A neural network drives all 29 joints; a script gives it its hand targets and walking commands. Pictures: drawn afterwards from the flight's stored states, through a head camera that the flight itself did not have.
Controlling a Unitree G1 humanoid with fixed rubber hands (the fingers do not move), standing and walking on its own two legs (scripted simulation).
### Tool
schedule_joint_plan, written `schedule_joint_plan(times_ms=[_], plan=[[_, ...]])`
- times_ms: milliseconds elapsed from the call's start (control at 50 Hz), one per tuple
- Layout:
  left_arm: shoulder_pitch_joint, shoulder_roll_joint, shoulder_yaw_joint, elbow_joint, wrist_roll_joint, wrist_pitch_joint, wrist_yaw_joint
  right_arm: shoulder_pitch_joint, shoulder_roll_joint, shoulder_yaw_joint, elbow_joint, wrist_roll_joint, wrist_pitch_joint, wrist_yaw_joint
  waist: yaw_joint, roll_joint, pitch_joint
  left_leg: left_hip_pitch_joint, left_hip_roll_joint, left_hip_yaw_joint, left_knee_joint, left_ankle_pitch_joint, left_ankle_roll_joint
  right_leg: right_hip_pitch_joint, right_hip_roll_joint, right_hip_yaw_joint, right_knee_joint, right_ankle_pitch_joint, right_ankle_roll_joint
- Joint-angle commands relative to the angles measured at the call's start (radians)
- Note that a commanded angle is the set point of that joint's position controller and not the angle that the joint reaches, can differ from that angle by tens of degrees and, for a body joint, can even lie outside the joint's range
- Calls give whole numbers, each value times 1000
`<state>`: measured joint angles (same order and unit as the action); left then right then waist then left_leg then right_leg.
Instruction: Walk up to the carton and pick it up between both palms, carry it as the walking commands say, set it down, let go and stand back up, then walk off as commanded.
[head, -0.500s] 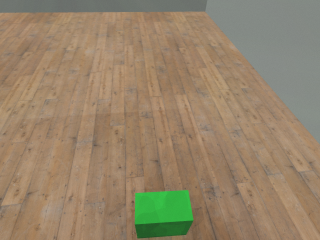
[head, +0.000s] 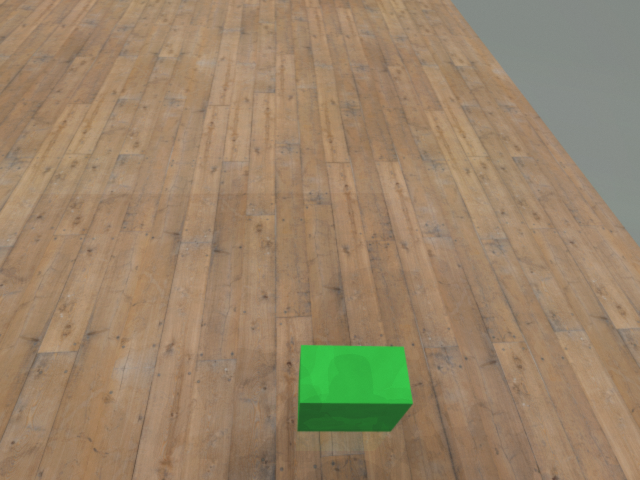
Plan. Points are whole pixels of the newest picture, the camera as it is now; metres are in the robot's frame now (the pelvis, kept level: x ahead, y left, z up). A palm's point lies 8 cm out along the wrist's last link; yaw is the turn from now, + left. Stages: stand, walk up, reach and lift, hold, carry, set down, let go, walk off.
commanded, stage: walk off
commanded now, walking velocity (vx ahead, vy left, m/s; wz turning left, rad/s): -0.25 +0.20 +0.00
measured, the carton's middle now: (348, 390) +0.44 -0.11 -0.63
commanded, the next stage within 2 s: none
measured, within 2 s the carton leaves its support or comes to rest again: neither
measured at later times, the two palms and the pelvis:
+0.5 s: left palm out of the picture -0.12 +0.36 -0.10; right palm out of the picture -0.10 -0.15 -0.14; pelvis -0.12 +0.10 +0.01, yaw -2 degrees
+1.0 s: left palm out of the picture -0.19 +0.47 -0.13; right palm out of the picture -0.17 -0.06 -0.08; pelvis -0.21 +0.20 +0.02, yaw -1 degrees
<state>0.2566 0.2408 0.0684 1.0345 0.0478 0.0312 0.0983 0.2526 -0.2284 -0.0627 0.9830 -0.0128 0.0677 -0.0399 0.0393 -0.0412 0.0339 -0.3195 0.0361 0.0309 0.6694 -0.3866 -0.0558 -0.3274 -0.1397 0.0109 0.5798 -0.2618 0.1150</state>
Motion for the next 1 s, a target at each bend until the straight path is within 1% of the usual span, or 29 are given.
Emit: schedule_joint_plan(times_ms=[0, 20, 40, 60, 80, 120, 220, 280, 320, 340, 360, 380, 400, 420, 440, 480, 560, 620, 660, 700, 720, 740, 760, 780, 800, 820, 860, 920, 980], plan=[[153, 94, 32, -10, -9, 18, -6, 184, -134, -35, -12, -10, -13, 17, -27, 201, -40, 236, 132, -137, -346, 384, 17, -155, 4, -29, 173, -11, -81], [80, 2, 12, -79, -35, 31, 5, 156, -225, -45, -38, -14, -7, 19, -70, 531, -90, 96, 332, -282, -340, 724, 208, -221, 145, -109, 479, -484, -66], [1, 19, 10, -92, -55, 46, 15, 128, -168, -19, -68, -36, -3, 21, -90, 379, -84, -15, 310, -262, -355, 747, 268, -174, 141, 19, 709, -509, -92], [-35, 29, 13, -100, -48, 50, 10, 61, -156, -12, -79, -32, 2, 9, -62, 231, -30, -85, 271, -188, -340, 668, 266, -184, 151, 49, 792, -434, -114], [9, 45, 18, -85, -37, 48, 0, -10, -151, -9, -98, -35, 9, 0, -15, 158, -14, -74, 227, -148, -322, 610, 238, -189, 142, 38, 810, -349, -118], [88, 77, 25, -50, -17, 41, -14, -67, -135, -2, -125, -28, 7, -6, 12, 135, -43, 9, 186, -114, -296, 609, 238, -185, 135, -22, 790, -249, -105], [51, 33, -1, -86, -36, 39, -10, 21, -94, 19, -91, -24, 10, -18, -50, 207, -69, 149, 199, -198, -311, 501, 277, -115, 128, -81, 405, -297, -127], [99, 27, -9, -73, -52, 37, -2, 48, -100, 19, -71, -23, 21, -15, -55, 216, -86, 180, 204, -241, -357, 467, 277, -19, 127, -90, 164, -274, -156], [170, 16, -13, -44, -53, 35, -4, 49, -115, 10, -61, -16, 28, -9, -31, 167, -85, 127, 174, -220, -376, 378, 247, 92, 115, -110, -38, -162, -172], [216, 18, -14, -33, -43, 29, -6, 64, -118, 4, -54, -10, 31, -6, -9, 98, -65, 30, 126, -171, -333, 263, 195, 194, 71, -85, -227, -23, -175], [232, 83, -3, -47, -20, 21, -6, 91, -81, 5, -61, 0, 28, -1, -14, -131, -55, -180, 38, -87, -107, 39, 106, 323, -156, 178, -355, -100, -210], [138, 198, 28, -85, -16, 34, -3, 47, -63, 1, -99, -18, 19, 2, 0, -347, 69, -365, -86, 55, 229, -248, 33, 118, -498, 426, -393, 219, -376], [169, 188, 30, -76, 0, 32, 2, -54, -110, -19, -113, -51, 25, 12, 47, -181, 106, -285, -55, -148, 468, -201, 28, -60, -470, 358, -388, 262, -430], [74, 151, 19, -86, -3, 25, 3, -37, -110, -32, -111, -44, 26, 27, -25, -69, 112, -235, -87, -207, 600, -115, 26, -114, -355, 235, -350, 220, -375], [-28, 138, 18, -119, -8, 21, 0, 23, -111, -38, -87, -36, 26, 37, -80, -20, 106, -229, -104, -198, 664, -32, 12, -118, -259, 133, -316, 185, -303], [-59, 133, 22, -141, -18, 9, -4, 78, -96, -43, -64, -45, 24, 49, -75, -63, 42, -258, -128, -166, 761, 37, -24, -17, -188, 41, -251, 279, -264], [59, 144, 28, -120, -19, -4, -12, 1, -77, -40, -114, -23, 36, 45, -1, -119, 7, -312, -116, -136, 744, 16, -83, 137, -186, 29, -190, 426, -267], [6, 131, 22, -152, -5, -5, -28, 30, -45, -21, -109, 3, 32, 34, -3, -268, -14, -150, -58, -16, 315, 11, -89, 114, -101, -29, -215, 111, -207], [55, 165, 34, -131, -6, 6, -42, 19, -51, -16, -119, 4, 27, 26, 36, -333, -19, -36, -38, 27, 78, -132, -80, 120, -106, 31, -238, 9, -212], [83, 202, 46, -99, -12, 22, -52, 84, -56, -19, -108, 4, 10, 6, 5, -279, -7, 109, -38, 67, -181, 4, -49, 75, -111, 39, -183, 120, -204], [115, 187, 44, -79, -16, 23, -58, 137, -56, -21, -85, 4, -6, -3, -29, -170, -4, 204, -30, 33, -311, 138, -45, 13, -85, 10, -103, 104, -171], [152, 122, 31, -83, -13, 18, -69, 172, -99, -25, -74, -1, -29, -4, -38, 29, 5, 260, 73, -84, -381, 134, -58, -100, -26, -48, 26, -46, -126], [177, 0, 7, -119, -5, 18, -73, 172, -225, -36, -107, 2, -45, 6, -14, 331, -7, 247, 382, -376, -352, 413, -42, -249, 59, -93, 218, -372, -67], [6, 54, 15, -153, -27, 39, -71, 210, -260, -28, -102, -16, -54, 10, -129, 404, 16, -10, 443, -443, -452, 401, 67, -201, 98, 48, 284, -363, -76], [-29, 96, 24, -163, -31, 52, -80, 134, -215, -18, -104, -35, -62, 16, -83, 325, 92, -66, 369, -390, -464, 211, 80, -180, 99, 88, 388, -270, -101], [-4, 104, 31, -147, -27, 54, -91, 28, -214, -15, -133, -23, -65, 18, -43, 313, 100, -77, 293, -316, -459, 100, 78, -198, 122, 91, 447, -183, -119], [85, 118, 38, -106, -19, 47, -107, -39, -175, -9, -160, -10, -68, 5, -7, 304, 58, 1, 239, -235, -441, 136, 75, -199, 119, 77, 512, -76, -104], [83, 111, 40, -95, -7, 45, -106, 32, -144, -4, -141, -4, -79, -7, -32, 251, 31, 106, 256, -220, -395, 304, 113, -225, 117, 36, 555, -57, -56], [27, 92, 35, -119, -15, 54, -103, 123, -152, -8, -105, -11, -84, -18, -74, 263, 26, 199, 277, -237, -363, 415, 152, -258, 119, 17, 480, -81, -23]])
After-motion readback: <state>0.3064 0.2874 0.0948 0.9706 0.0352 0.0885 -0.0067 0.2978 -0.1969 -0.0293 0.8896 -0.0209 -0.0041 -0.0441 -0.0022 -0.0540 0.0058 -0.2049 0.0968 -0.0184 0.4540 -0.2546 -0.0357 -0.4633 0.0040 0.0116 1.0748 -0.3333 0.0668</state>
